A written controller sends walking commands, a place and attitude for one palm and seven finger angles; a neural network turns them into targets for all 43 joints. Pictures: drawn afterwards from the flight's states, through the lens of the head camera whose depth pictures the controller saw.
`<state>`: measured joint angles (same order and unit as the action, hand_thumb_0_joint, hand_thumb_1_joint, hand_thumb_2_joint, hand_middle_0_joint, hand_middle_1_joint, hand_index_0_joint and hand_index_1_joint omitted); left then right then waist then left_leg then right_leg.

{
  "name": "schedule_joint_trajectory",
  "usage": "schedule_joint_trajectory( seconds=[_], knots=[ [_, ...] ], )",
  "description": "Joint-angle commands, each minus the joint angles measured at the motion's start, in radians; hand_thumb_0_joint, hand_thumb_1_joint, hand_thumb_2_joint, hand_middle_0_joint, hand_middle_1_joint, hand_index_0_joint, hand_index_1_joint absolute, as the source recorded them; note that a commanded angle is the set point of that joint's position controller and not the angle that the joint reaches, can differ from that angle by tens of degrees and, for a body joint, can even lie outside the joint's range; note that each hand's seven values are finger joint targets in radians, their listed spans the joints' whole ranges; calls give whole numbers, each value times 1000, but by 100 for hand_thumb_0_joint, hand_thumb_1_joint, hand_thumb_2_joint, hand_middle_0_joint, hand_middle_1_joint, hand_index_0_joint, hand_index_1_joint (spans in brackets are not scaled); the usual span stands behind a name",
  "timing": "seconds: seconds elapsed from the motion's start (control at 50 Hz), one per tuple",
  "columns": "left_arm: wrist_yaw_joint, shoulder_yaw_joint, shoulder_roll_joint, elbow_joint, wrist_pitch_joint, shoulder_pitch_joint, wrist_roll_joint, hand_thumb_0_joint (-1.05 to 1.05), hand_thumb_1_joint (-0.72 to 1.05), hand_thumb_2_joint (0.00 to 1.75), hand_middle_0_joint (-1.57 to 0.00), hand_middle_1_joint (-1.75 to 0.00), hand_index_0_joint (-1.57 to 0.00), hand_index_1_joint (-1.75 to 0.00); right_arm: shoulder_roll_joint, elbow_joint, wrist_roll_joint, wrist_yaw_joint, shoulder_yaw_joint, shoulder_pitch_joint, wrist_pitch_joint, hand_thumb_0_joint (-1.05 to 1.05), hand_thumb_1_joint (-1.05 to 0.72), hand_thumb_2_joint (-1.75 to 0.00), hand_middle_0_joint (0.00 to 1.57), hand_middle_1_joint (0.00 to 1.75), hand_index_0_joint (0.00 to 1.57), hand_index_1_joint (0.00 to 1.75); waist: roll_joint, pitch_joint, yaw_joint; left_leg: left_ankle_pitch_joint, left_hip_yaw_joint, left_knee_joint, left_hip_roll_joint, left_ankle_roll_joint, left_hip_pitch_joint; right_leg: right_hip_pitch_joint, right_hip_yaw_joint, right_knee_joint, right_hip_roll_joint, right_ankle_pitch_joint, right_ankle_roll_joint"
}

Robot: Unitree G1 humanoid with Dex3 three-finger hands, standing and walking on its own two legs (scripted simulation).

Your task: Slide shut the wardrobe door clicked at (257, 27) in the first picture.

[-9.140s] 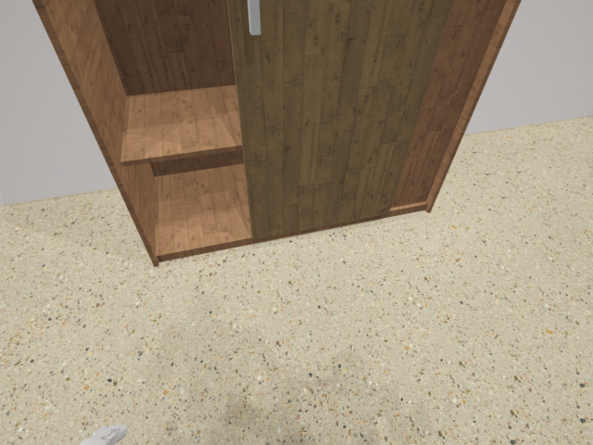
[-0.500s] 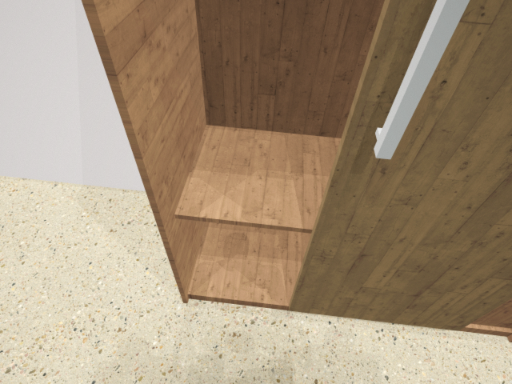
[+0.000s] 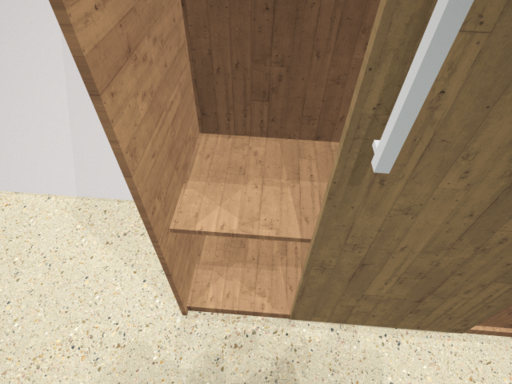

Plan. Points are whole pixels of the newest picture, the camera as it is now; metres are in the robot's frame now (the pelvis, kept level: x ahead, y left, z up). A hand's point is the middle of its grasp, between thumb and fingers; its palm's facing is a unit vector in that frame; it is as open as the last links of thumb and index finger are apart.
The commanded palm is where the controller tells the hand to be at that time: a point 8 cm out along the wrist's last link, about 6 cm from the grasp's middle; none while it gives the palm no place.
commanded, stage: come to a stop and stand still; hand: right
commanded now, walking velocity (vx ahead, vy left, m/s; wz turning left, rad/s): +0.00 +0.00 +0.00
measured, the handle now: (410, 82) +0.44 -0.17 +0.27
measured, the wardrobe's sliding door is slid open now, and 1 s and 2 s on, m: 0.40 0.40 0.40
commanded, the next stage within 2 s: look again from close up in 0.60 s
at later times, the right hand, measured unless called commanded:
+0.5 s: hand out of the picture +0.02 -0.16 -0.17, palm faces +0.03 +0.98 -0.19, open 7.3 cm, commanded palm none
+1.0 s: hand out of the picture +0.00 -0.15 -0.17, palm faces +0.04 +0.98 -0.17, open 7.3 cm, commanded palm none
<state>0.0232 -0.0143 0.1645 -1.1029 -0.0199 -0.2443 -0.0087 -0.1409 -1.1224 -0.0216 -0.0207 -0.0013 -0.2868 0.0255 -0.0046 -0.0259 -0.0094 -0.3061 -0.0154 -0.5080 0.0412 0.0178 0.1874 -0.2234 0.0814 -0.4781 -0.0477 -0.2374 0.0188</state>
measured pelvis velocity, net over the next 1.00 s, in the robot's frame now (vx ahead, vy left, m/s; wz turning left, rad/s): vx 0.02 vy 0.01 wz -0.01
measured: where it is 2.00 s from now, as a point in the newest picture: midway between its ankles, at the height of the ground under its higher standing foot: outside the picture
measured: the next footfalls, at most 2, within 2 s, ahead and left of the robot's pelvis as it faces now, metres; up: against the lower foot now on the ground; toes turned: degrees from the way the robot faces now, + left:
none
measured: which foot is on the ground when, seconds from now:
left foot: down 0.00-1.00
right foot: down 0.00-1.00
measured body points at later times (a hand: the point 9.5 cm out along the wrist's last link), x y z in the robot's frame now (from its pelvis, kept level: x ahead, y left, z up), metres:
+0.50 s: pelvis +0.02 +0.01 +0.00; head +0.03 +0.01 +0.45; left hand +0.02 +0.23 -0.16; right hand +0.02 -0.22 -0.16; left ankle -0.02 +0.13 -0.74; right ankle +0.01 -0.13 -0.74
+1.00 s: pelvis +0.02 +0.01 +0.00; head +0.03 +0.01 +0.45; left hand +0.02 +0.23 -0.16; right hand +0.00 -0.20 -0.16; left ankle -0.02 +0.13 -0.74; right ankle +0.01 -0.13 -0.74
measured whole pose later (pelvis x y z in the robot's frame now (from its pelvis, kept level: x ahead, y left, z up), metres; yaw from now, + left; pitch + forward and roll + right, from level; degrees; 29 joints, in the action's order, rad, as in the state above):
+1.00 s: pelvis +0.02 +0.01 +0.00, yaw -1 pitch -1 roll +0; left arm 0.03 0.00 0.14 -1.15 -0.01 -0.28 -0.01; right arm -0.13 -1.14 -0.02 -0.03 0.00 -0.31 0.03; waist 0.00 -0.03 -0.01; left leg -0.30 -0.03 -0.44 0.02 0.00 0.11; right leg -0.16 0.07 -0.42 -0.06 -0.24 0.04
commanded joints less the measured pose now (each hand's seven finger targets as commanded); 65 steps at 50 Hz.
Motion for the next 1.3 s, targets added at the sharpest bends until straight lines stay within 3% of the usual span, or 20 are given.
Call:
schedule_joint_trajectory(
  seconds=[0.0,0.04,0.08,0.38,0.84,1.28],
  knots=[
    [0,-5,79,26,-12,-60,-4,0,90,90,-20,-30,-20,-30,-111,25,4,-10,24,-63,10,0,-90,-90,20,30,20,30,4,-25,6,175,63,111,59,-42,66,56,-70,86,-56,129,-41],
    [1,-5,78,23,-12,-63,-3,0,90,90,-20,-30,-20,-30,-115,24,3,-10,24,-63,12,0,-90,-90,20,30,20,30,-19,-15,6,204,55,113,58,-41,47,61,-68,84,-60,148,-43],
    [1,-4,86,20,-13,-57,-4,0,90,90,-20,-30,-20,-30,-115,22,4,-11,24,-62,11,0,-90,-90,20,30,20,30,2,-7,5,215,57,108,61,-41,43,71,-66,86,-59,163,-41],
    [5,2,80,-4,-11,-73,-4,0,90,90,-20,-30,-20,-30,-116,16,6,-16,24,-66,12,0,-90,-90,20,30,20,30,-4,-7,2,290,43,117,64,-42,0,91,-59,85,-61,215,-37],
    [8,4,57,-21,-5,-97,-2,0,90,90,-20,-30,-20,-30,-101,6,6,-19,22,-90,12,0,-90,-90,20,30,20,30,-14,-58,3,265,42,160,59,-44,-3,82,-59,106,-61,174,-34],
    [9,4,52,-25,-6,-113,-2,0,90,90,-20,-30,-20,-30,-85,-2,7,-21,20,-116,12,0,-90,-90,20,30,20,30,-9,-48,1,248,41,164,61,-45,-8,85,-63,115,-59,169,-33]
  ],
)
